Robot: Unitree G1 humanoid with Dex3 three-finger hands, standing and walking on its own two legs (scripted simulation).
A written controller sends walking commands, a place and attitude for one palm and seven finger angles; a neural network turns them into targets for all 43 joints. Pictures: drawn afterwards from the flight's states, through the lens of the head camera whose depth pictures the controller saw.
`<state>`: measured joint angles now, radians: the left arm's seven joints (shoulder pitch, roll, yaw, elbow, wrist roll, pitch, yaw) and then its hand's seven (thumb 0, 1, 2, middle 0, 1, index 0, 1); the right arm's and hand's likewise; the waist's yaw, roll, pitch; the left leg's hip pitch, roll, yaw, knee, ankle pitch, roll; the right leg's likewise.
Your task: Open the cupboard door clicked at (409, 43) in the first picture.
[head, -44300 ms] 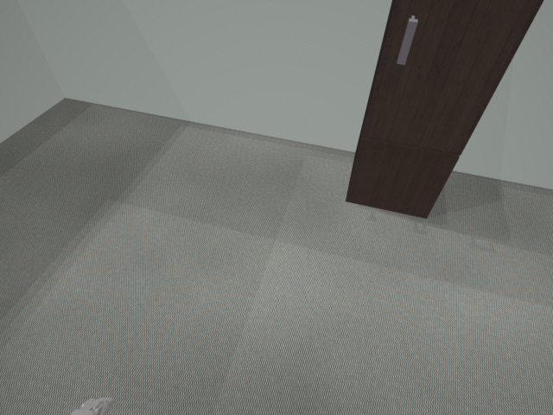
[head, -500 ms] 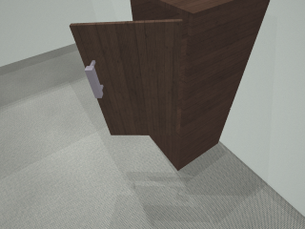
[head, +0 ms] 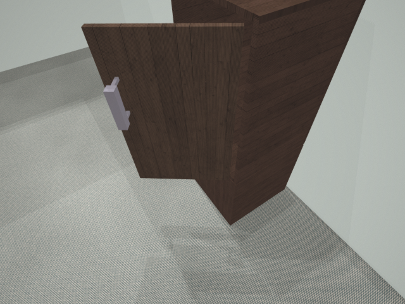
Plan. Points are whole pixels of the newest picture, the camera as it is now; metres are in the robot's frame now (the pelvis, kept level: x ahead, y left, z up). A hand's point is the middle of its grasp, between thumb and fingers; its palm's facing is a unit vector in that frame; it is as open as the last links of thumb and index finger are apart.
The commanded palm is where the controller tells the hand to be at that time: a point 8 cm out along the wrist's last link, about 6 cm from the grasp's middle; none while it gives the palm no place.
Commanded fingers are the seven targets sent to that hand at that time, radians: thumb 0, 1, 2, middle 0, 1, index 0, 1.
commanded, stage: look again from close up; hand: left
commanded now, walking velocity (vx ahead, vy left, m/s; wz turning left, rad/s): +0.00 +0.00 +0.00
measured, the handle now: (120, 103) +0.59 +0.25 +0.06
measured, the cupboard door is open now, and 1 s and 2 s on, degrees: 54 54 54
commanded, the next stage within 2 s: raise the hand with hooked fingers in 0.34 s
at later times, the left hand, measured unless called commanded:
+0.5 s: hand out of the picture +0.07 +0.18 -0.15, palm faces +0.13 -0.96 -0.23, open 7.3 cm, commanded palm +0.12 +0.22 -0.06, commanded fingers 0.00 0.81 0.86 -0.21 -0.36 -0.21 -0.36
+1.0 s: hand (86, 302) +0.13 +0.22 -0.02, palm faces +0.11 -0.99 -0.05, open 9.4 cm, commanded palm +0.14 +0.27 -0.02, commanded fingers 0.00 0.22 0.61 -0.25 -0.74 -0.25 -0.74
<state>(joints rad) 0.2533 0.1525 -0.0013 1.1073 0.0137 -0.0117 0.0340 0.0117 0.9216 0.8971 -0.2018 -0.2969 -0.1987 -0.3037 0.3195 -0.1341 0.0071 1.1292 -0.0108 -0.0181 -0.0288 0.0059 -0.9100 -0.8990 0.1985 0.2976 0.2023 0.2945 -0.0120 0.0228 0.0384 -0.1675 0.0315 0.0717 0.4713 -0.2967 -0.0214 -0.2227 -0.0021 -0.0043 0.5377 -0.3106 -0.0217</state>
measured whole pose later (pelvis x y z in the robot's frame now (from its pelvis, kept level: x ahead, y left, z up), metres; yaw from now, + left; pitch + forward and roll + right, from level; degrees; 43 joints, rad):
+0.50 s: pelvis +0.02 +0.00 +0.00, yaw +0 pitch +1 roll +1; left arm 0.36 0.17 0.02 0.76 -0.06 0.05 0.06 0.02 0.93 0.90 -0.20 -0.30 -0.20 -0.31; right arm 0.28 -0.17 0.00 1.03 0.01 -0.06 -0.05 0.01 -0.91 -0.90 0.20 0.30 0.20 0.29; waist 0.01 0.01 0.05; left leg -0.16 0.05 0.07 0.50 -0.34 -0.02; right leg -0.20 0.02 -0.01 0.53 -0.34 -0.03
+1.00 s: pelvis -0.06 +0.00 -0.08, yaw +5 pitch +10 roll -2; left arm 0.34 0.23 0.19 0.05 -0.28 -0.50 -0.33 0.02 0.44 0.70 -0.23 -0.59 -0.23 -0.60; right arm 0.15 -0.28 -0.02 0.50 0.02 -0.24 -0.06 0.01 -0.91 -0.90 0.20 0.30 0.20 0.29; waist 0.06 -0.01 -0.08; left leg -0.81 0.03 -0.04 1.14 -0.50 -0.02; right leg -0.77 -0.02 -0.11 1.10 -0.50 -0.03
